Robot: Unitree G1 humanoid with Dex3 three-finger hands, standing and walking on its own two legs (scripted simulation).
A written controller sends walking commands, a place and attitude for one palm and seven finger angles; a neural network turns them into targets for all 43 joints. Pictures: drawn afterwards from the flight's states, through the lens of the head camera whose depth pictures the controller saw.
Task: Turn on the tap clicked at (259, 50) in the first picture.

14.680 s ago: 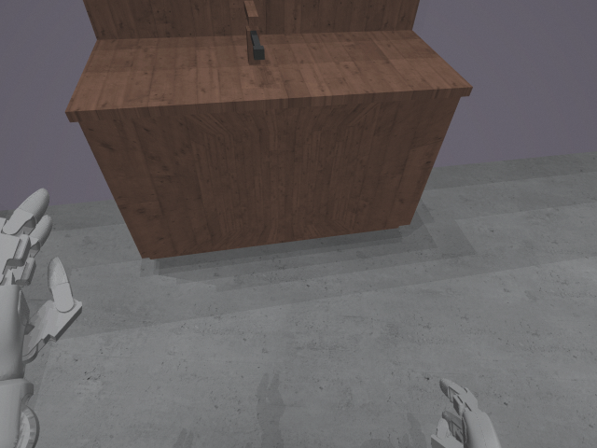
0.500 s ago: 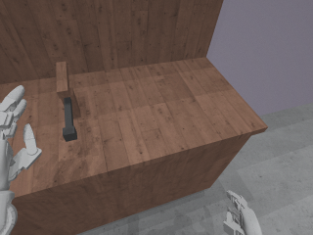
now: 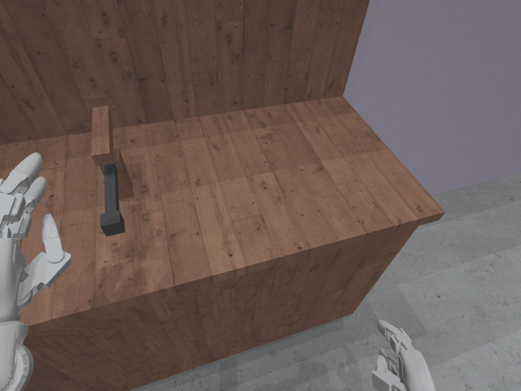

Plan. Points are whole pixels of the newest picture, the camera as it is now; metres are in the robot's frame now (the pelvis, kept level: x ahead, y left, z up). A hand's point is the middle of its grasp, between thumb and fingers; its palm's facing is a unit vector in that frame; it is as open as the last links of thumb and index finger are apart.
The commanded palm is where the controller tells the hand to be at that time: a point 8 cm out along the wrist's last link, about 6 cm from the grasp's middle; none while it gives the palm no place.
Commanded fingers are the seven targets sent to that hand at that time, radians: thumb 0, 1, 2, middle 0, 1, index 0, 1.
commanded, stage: look again from close up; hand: left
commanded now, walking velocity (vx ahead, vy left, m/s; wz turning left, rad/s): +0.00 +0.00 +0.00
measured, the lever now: (112, 223) +0.33 +0.26 +0.06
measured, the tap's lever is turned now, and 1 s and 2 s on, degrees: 0 0 0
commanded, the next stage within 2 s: shuffle to correct the standing spot in 0.12 s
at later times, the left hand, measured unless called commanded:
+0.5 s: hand (73, 261) +0.21 +0.23 +0.16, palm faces +0.38 -0.86 -0.34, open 7.4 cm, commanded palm +0.15 +0.26 +0.17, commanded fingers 0.00 0.90 0.90 -0.20 -0.30 -0.20 -0.30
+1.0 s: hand (133, 265) +0.22 +0.17 +0.16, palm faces +0.38 -0.85 -0.37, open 7.4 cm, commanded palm +0.16 +0.21 +0.17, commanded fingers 0.00 0.90 0.90 -0.20 -0.30 -0.20 -0.30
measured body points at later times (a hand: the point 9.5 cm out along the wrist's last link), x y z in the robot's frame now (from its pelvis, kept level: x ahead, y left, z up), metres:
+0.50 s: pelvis -0.01 -0.01 +0.00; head +0.00 +0.00 +0.45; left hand +0.19 +0.27 +0.18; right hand +0.17 -0.23 -0.07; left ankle +0.00 +0.08 -0.74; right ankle +0.02 -0.10 -0.74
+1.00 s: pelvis +0.00 -0.07 +0.00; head +0.02 -0.07 +0.45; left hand +0.19 +0.21 +0.18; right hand +0.17 -0.31 -0.09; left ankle +0.00 +0.08 -0.74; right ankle +0.02 -0.10 -0.74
